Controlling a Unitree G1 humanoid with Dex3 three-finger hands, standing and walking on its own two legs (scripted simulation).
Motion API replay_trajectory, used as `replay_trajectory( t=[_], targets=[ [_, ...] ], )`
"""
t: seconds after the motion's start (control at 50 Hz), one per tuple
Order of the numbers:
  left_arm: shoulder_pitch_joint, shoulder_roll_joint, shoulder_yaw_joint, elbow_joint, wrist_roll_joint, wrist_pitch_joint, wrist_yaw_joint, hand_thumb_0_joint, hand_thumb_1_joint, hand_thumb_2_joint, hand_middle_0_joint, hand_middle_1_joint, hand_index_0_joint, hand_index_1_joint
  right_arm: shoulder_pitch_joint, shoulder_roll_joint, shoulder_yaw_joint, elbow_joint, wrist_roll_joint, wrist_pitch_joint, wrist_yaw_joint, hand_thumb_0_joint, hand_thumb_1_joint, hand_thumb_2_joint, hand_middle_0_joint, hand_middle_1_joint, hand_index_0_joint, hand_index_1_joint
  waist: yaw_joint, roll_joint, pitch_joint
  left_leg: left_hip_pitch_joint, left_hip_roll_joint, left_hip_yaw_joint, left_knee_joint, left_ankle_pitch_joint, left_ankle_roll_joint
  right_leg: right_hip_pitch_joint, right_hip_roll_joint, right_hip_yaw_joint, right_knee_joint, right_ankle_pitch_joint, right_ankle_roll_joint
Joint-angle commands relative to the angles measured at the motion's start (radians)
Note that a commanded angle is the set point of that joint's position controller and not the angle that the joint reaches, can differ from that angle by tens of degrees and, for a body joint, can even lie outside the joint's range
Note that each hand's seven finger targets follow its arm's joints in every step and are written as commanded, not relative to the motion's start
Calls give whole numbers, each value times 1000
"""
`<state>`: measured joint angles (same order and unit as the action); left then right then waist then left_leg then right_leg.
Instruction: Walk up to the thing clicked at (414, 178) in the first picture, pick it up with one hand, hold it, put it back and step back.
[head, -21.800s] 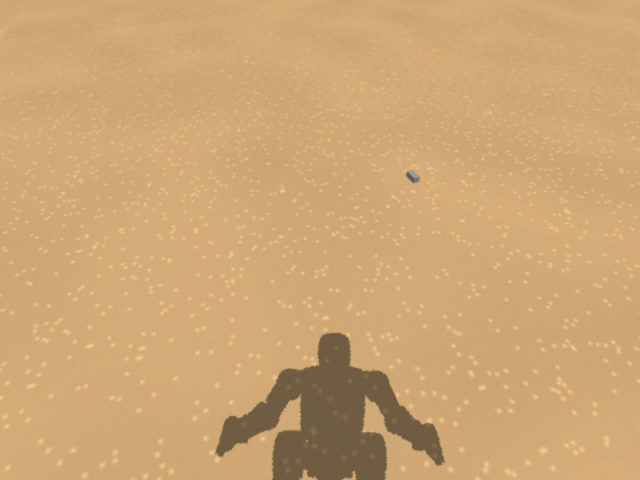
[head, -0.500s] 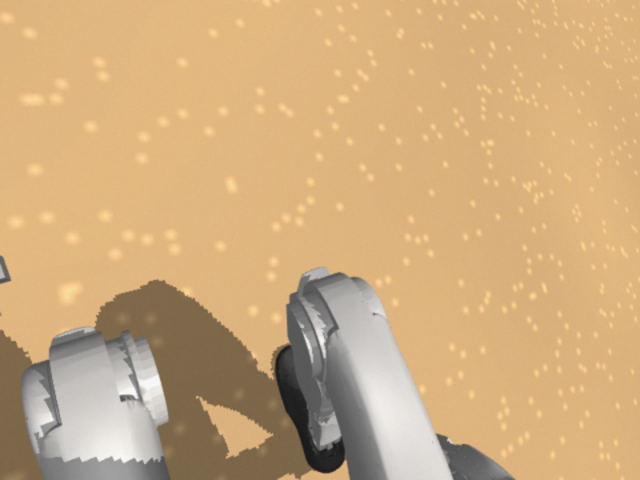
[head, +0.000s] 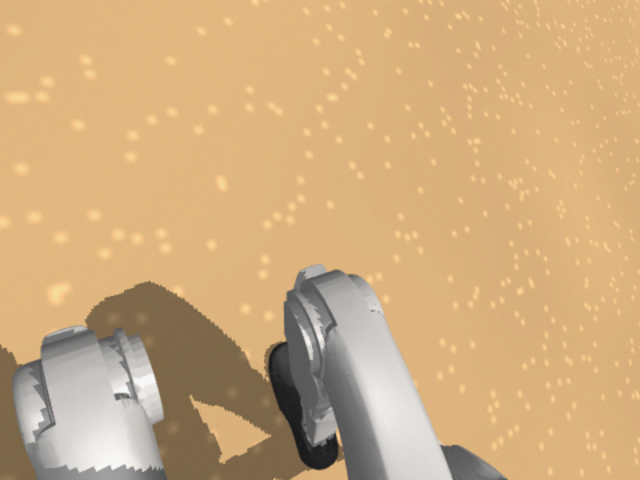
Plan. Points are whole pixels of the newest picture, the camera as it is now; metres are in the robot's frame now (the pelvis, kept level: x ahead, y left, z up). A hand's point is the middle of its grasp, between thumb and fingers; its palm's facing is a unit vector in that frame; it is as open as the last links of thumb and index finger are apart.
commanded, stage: close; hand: left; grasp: from above
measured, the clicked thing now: out of the picture +0.40 +0.30 -0.28
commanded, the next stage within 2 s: settle in 1.28 s
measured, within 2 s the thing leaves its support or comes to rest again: leaves its support in 1.72 s
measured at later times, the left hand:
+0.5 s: hand out of the picture +0.39 +0.30 -0.25, palm faces -0.42 -0.18 -0.89, open 9.0 cm
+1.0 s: hand out of the picture +0.39 +0.30 -0.25, palm faces -0.42 -0.18 -0.89, open 7.0 cm
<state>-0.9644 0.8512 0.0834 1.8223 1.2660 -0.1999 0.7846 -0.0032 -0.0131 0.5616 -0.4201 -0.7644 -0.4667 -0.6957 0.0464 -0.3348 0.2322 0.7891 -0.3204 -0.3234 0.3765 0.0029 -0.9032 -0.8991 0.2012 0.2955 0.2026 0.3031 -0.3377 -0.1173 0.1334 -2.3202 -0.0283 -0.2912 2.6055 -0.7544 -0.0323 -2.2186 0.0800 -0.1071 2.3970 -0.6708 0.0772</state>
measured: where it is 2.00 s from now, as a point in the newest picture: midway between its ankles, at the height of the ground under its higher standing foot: (228, 471)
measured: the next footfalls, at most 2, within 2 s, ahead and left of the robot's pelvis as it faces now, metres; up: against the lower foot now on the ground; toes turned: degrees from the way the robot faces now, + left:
none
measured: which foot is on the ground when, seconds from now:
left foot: down 0.00-1.00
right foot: down 0.00-1.00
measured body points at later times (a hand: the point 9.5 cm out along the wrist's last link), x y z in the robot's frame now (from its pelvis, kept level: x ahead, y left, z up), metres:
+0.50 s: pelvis +0.00 +0.00 +0.00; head +0.25 +0.13 +0.35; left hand +0.41 +0.31 -0.20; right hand +0.07 -0.25 -0.06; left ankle +0.06 +0.12 -0.26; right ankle +0.12 -0.14 -0.26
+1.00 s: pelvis +0.00 +0.00 +0.01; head +0.25 +0.13 +0.35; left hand +0.41 +0.31 -0.20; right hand +0.07 -0.26 -0.06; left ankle +0.06 +0.12 -0.26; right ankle +0.12 -0.14 -0.26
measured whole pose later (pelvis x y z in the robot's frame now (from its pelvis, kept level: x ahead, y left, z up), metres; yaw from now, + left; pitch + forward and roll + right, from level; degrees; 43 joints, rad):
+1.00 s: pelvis +0.00 +0.00 +0.01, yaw +0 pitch +26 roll -14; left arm -0.94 0.85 0.09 1.77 1.23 -0.21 0.76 0.00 0.50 0.14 -0.72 -0.21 -0.90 -0.24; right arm 0.06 -0.34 0.24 0.75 -0.31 -0.30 0.35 0.00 -0.90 -0.90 0.20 0.30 0.20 0.30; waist -0.33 -0.11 0.14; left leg -2.31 -0.02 -0.29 2.58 -0.75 -0.04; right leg -2.22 0.07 -0.11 2.38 -0.66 0.08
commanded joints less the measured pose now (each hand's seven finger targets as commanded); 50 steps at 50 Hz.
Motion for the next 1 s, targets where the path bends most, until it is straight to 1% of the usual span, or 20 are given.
replay_trajectory(
  t=[0.0, 0.04, 0.08, 0.14, 0.16, 0.2, 0.22, 0.34, 0.36, 0.42, 0.44, 0.48, 0.6, 0.66, 0.7, 0.82, 0.86, 0.88, 0.94, 0.98],
  targets=[
    [-215, 146, -8, -66, -19, 4, 11, 0, 89, 463, -518, -645, -557, -605, 146, -338, -93, -6, 21, -15, 0, 0, -893, -899, 199, 300, 200, 300, -61, 428, -554, 427, 44, 114, -302, 185, 25, 301, 10, -162, -183, 226, -80],
    [-201, 142, -7, -75, -23, 5, 8, 0, 108, 447, -526, -638, -567, -595, 150, -337, -96, 0, 24, -17, -1, 0, -893, -899, 200, 300, 200, 300, -50, 443, -564, 428, 45, 110, -308, 197, 22, 307, 10, -162, -182, 230, -80],
    [-198, 137, -12, -53, -25, 11, -6, 0, 131, 426, -541, -632, -585, -586, 155, -337, -88, -14, 25, -18, 2, 0, -892, -899, 199, 300, 200, 300, -61, 421, -542, 420, 43, 111, -303, 194, 26, 297, 9, -166, -179, 233, -79],
    [-161, 139, 6, -56, -38, 10, -5, 0, 165, 397, -574, -599, -617, -555, 155, -339, -95, -11, 31, -14, -5, 0, -894, -900, 199, 300, 199, 300, -34, 449, -572, 440, 43, 108, -327, 207, 19, 315, 10, -164, -176, 236, -85],
    [-170, 135, -8, -46, -31, 13, -10, 0, 170, 392, -583, -595, -625, -552, 154, -334, -91, -17, 27, -15, -2, 0, -896, -901, 199, 300, 199, 300, -45, 445, -550, 428, 43, 112, -320, 197, 22, 309, 11, -165, -180, 232, -83],
    [-157, 131, -5, -67, -37, 12, -16, 0, 191, 380, -594, -582, -637, -537, 151, -341, -96, -20, 30, -12, -3, 0, -894, -900, 199, 300, 199, 300, -33, 448, -561, 437, 43, 108, -332, 191, 19, 304, 8, -164, -176, 222, -86],
    [-170, 130, -9, -57, -37, 12, -21, 0, 201, 369, -611, -566, -652, -524, 160, -335, -91, -28, 30, -10, 0, 0, -897, -901, 199, 300, 199, 300, -49, 438, -555, 430, 41, 117, -318, 194, 24, 313, 12, -162, -182, 231, -84],
    [-143, 133, 9, -53, -37, 0, -18, 0, 253, 329, -649, -525, -691, -482, 167, -345, -92, -26, 27, 3, -10, 0, -895, -900, 199, 300, 199, 300, -38, 431, -571, 431, 42, 116, -333, 201, 22, 323, 15, -163, -191, 232, -87],
    [-160, 119, -14, -57, -36, -4, -23, 0, 256, 335, -667, -495, -701, -461, 162, -330, -88, -33, 28, 1, -11, 0, -896, -901, 199, 300, 199, 300, -53, 420, -544, 414, 40, 122, -316, 183, 26, 314, 11, -160, -190, 223, -84],
    [-136, 139, 1, -69, -40, -8, -16, 0, 295, 300, -685, -478, -724, -437, 170, -338, -92, -30, 28, 9, -19, 0, -893, -900, 199, 300, 199, 300, -34, 414, -577, 412, 40, 127, -320, 188, 29, 335, 16, -154, -206, 219, -86],
    [-173, 138, -15, -62, -35, -10, -21, 0, 307, 294, -708, -456, -743, -420, 165, -332, -82, -32, 26, 5, -21, 0, -895, -900, 199, 300, 199, 300, -57, 401, -546, 408, 41, 129, -311, 168, 30, 312, 8, -156, -198, 209, -82],
    [-146, 143, -3, -66, -40, -11, -19, 0, 333, 277, -728, -439, -763, -403, 160, -339, -91, -32, 30, 9, -28, 0, -895, -901, 199, 300, 199, 300, -41, 411, -550, 418, 44, 120, -329, 157, 25, 316, 11, -157, -203, 194, -86],
    [-151, 134, -7, -63, -41, -13, -18, 0, 397, 231, -783, -371, -815, -338, 169, -335, -83, -39, 26, 9, -24, 0, -893, -900, 199, 300, 199, 300, -49, 413, -561, 432, 43, 120, -324, 203, 24, 328, 10, -162, -197, 237, -84],
    [-132, 145, 10, -60, -41, -12, -16, 0, 430, 210, -809, -351, -842, -317, 173, -337, -82, -35, 24, 15, -27, 0, -893, -900, 199, 300, 199, 300, -35, 426, -571, 437, 42, 122, -333, 211, 23, 331, 12, -162, -197, 239, -86],
    [-155, 136, -8, -60, -40, -12, -24, 0, 457, 190, -828, -334, -862, -300, 163, -333, -77, -40, 19, 11, -25, 0, -891, -899, 199, 300, 199, 300, -55, 413, -543, 425, 43, 123, -327, 182, 24, 317, 8, -162, -196, 221, -84],
    [-104, 127, 7, -62, -45, -14, -29, 0, 517, 138, -875, -285, -911, -248, 182, -333, -88, -40, 21, 16, -25, 0, -892, -899, 199, 300, 199, 300, -26, 432, -571, 437, 39, 123, -347, 197, 21, 328, 12, -161, -196, 223, -90],
    [-126, 117, -15, -71, -46, -15, -35, 0, 539, 136, -904, -263, -935, -231, 170, -329, -85, -42, 21, 14, -25, 0, -893, -900, 199, 300, 199, 300, -44, 409, -559, 423, 40, 129, -329, 188, 26, 327, 9, -158, -202, 225, -85],
    [-111, 140, 12, -66, -47, -17, -30, 0, 551, 105, -900, -259, -938, -221, 188, -339, -87, -40, 21, 17, -25, 0, -892, -899, 199, 300, 199, 300, -29, 421, -578, 426, 38, 128, -337, 202, 26, 335, 12, -159, -206, 231, -87],
    [-98, 142, 22, -64, -49, -17, -23, 0, 578, 98, -933, -224, -965, -191, 181, -334, -87, -36, 25, 23, -34, 0, -892, -900, 199, 300, 199, 300, -22, 407, -574, 422, 39, 128, -339, 193, 25, 333, 10, -159, -206, 220, -87],
    [-134, 134, -4, -72, -41, -16, -33, 0, 609, 66, -953, -202, -988, -166, 172, -327, -84, -39, 20, 16, -28, 0, -892, -899, 199, 300, 199, 300, -43, 423, -543, 427, 39, 131, -334, 176, 25, 312, 6, -157, -201, 210, -87]
  ],
)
